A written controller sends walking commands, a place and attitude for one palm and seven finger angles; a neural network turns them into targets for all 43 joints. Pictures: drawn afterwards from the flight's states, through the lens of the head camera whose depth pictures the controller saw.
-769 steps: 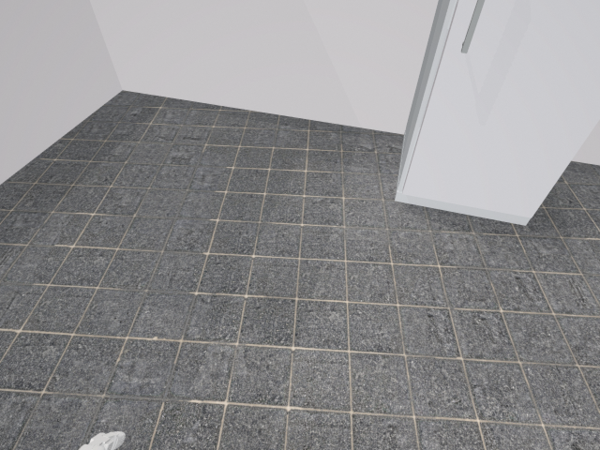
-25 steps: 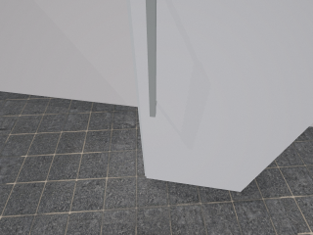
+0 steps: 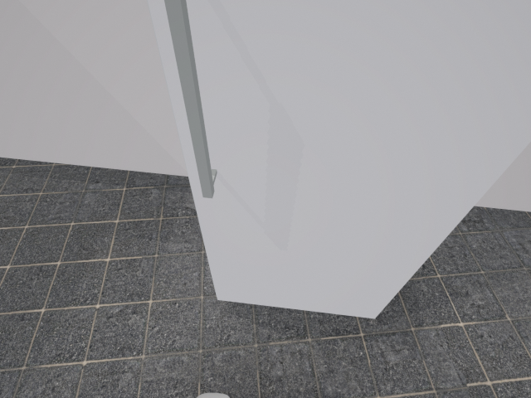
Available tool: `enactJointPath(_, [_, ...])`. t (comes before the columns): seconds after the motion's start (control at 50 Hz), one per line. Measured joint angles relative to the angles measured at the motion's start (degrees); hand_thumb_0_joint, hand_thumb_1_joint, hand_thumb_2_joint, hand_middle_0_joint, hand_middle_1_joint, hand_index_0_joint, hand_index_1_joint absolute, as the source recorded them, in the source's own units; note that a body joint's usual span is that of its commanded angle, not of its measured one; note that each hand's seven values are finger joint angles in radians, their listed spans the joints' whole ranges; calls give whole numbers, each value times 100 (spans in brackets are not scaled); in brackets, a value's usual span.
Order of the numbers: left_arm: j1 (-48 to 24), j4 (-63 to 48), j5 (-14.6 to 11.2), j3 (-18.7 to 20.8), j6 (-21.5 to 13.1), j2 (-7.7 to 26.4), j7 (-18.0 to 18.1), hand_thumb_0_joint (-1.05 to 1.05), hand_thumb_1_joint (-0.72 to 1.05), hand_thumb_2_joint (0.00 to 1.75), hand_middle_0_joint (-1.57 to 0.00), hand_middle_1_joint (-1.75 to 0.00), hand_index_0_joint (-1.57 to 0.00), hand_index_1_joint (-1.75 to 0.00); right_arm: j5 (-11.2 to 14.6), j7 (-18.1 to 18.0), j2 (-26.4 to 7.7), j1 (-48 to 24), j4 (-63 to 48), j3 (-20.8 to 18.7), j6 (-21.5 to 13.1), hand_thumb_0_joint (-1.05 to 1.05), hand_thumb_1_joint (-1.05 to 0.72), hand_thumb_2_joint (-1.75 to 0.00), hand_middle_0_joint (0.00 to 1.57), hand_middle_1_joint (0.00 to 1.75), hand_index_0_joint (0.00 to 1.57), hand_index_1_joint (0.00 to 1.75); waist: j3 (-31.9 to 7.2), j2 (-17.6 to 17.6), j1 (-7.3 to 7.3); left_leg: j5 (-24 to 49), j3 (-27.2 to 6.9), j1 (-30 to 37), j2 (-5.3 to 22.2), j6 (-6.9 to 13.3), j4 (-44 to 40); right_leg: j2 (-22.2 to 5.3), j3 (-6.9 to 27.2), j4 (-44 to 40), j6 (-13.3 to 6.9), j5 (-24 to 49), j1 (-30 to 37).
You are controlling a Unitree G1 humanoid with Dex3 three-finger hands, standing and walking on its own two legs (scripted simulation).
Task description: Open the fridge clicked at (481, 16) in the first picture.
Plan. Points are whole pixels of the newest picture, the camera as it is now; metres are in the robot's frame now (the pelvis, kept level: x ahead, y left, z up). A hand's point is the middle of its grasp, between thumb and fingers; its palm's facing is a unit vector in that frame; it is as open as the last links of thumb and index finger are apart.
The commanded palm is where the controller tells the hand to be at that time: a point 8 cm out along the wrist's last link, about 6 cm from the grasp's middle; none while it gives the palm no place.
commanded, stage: come to a stop and stand still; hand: left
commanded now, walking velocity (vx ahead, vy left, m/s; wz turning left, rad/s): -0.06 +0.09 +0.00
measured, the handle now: (198, 103) +0.47 +0.16 +0.19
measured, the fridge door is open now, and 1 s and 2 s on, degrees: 0 0 0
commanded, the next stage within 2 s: look again from close up in 1.78 s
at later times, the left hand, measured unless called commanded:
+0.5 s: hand out of the picture +0.02 +0.24 -0.18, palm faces +0.02 -0.98 -0.18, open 7.4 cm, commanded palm none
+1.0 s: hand out of the picture +0.00 +0.25 -0.18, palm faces +0.01 -0.98 -0.18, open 7.4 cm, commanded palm none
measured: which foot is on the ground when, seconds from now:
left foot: up 0.00-0.14, down 0.16-1.00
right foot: down 0.00-1.00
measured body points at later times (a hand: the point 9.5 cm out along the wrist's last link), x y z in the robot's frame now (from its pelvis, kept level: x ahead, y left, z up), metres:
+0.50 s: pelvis +0.01 +0.06 +0.00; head +0.03 +0.08 +0.45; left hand +0.02 +0.29 -0.16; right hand +0.02 -0.17 -0.15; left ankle +0.03 +0.14 -0.74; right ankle -0.01 -0.06 -0.74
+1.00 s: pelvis +0.03 +0.08 +0.00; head +0.05 +0.08 +0.44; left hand +0.00 +0.30 -0.16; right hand +0.03 -0.14 -0.16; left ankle +0.03 +0.14 -0.74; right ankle -0.01 -0.06 -0.74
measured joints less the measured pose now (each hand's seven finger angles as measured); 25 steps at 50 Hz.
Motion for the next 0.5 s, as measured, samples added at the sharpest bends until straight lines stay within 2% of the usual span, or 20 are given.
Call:
enactJointPath(0.08, [27,85,-3,-7,41,33,27,1,91,90,-20,-30,-20,-30,6,19,173,-28,-63,66,38,0,-91,-90,19,30,20,30,-31,-80,37,176,-73,258,-22,-1,-624,-72,37,53,31,-70,79])
enactJointPath(0.16, [48,171,-38,-17,98,64,10,1,91,90,-20,-30,-20,-30,1,23,270,110,-65,121,-49,0,-90,-90,20,30,20,30,-90,34,-46,1149,-188,705,112,122,-1559,-83,-41,289,144,-260,78])
enactJointPath(0.24, [-35,195,-36,-6,133,124,31,1,91,90,-20,-30,-20,-30,-6,-31,343,248,44,132,-70,-1,-92,-90,20,30,21,30,-92,-8,-16,952,-109,754,14,202,-1555,-195,28,212,260,-241,143])
enactJointPath(0.38, [-204,264,-49,-45,97,227,1,1,91,90,-20,-30,-20,-30,-49,-13,214,489,247,219,-152,-1,-94,-90,20,30,21,30,-76,-47,-112,1125,-19,818,-154,374,-1895,-371,112,-53,440,-84,168])
enactJointPath(0.5, [-280,383,-57,-63,77,293,-9,1,91,90,-20,-30,-20,-30,-58,12,240,754,492,292,-180,-1,-92,-90,20,30,20,30,-110,-102,-181,1208,14,928,-290,488,-2113,-508,143,-177,550,-56,240])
